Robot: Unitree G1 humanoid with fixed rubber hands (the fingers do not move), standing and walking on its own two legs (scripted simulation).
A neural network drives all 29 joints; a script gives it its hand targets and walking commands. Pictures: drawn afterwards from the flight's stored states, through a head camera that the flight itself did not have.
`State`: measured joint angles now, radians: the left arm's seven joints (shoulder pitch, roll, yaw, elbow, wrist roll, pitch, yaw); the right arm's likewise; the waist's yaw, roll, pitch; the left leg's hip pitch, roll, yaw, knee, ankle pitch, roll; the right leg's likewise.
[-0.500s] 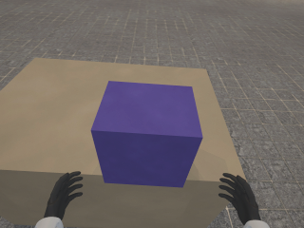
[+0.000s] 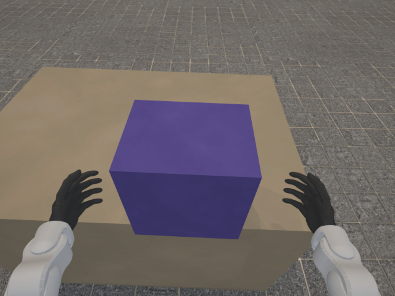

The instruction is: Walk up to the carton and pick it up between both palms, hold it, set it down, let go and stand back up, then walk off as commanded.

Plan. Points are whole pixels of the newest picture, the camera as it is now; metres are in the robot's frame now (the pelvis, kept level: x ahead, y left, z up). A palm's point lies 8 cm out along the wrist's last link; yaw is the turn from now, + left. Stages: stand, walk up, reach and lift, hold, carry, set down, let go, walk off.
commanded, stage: reach and lift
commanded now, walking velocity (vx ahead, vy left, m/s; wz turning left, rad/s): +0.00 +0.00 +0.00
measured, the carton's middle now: (188, 172) +0.40 +0.03 +0.01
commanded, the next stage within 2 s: none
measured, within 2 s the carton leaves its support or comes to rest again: neither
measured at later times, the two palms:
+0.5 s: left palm (63, 169) +0.32 +0.26 +0.12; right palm (318, 173) +0.33 -0.22 +0.12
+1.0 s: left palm (76, 125) +0.39 +0.24 +0.16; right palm (318, 125) +0.40 -0.22 +0.17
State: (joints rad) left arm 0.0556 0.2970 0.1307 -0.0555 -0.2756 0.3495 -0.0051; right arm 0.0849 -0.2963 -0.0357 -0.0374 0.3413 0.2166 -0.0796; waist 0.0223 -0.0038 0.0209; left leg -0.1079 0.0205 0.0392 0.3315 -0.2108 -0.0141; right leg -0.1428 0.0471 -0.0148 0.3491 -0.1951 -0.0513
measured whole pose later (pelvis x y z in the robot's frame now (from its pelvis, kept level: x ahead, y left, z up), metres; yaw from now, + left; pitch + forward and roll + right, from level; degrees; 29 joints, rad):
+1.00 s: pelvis -0.02 +0.00 +0.00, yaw +1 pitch +7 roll +0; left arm -0.78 0.41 0.14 0.48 -0.28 0.62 0.04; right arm -0.78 -0.45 -0.04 0.60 0.43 0.42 -0.03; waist -0.02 -0.02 -0.08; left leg -0.34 0.02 0.00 0.40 -0.19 -0.01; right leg -0.34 0.05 -0.03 0.36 -0.15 -0.05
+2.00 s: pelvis -0.01 +0.01 -0.01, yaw +1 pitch +15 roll -1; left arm -0.68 0.24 0.03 1.00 -0.22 -0.11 0.03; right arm -0.67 -0.32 0.08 1.01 0.40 -0.16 -0.04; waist 0.04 0.02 -0.17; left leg -0.54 0.02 0.00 0.52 -0.25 0.00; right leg -0.52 0.06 -0.03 0.44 -0.19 -0.04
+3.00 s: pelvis -0.01 +0.01 -0.01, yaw +2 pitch +14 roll -1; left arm -0.73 0.11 0.20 1.14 -0.01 -0.29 0.06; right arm -0.71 -0.14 -0.14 1.05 0.09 -0.19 -0.10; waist 0.01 0.01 -0.16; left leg -0.53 0.01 -0.01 0.51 -0.24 -0.01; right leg -0.51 0.05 -0.04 0.46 -0.19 -0.04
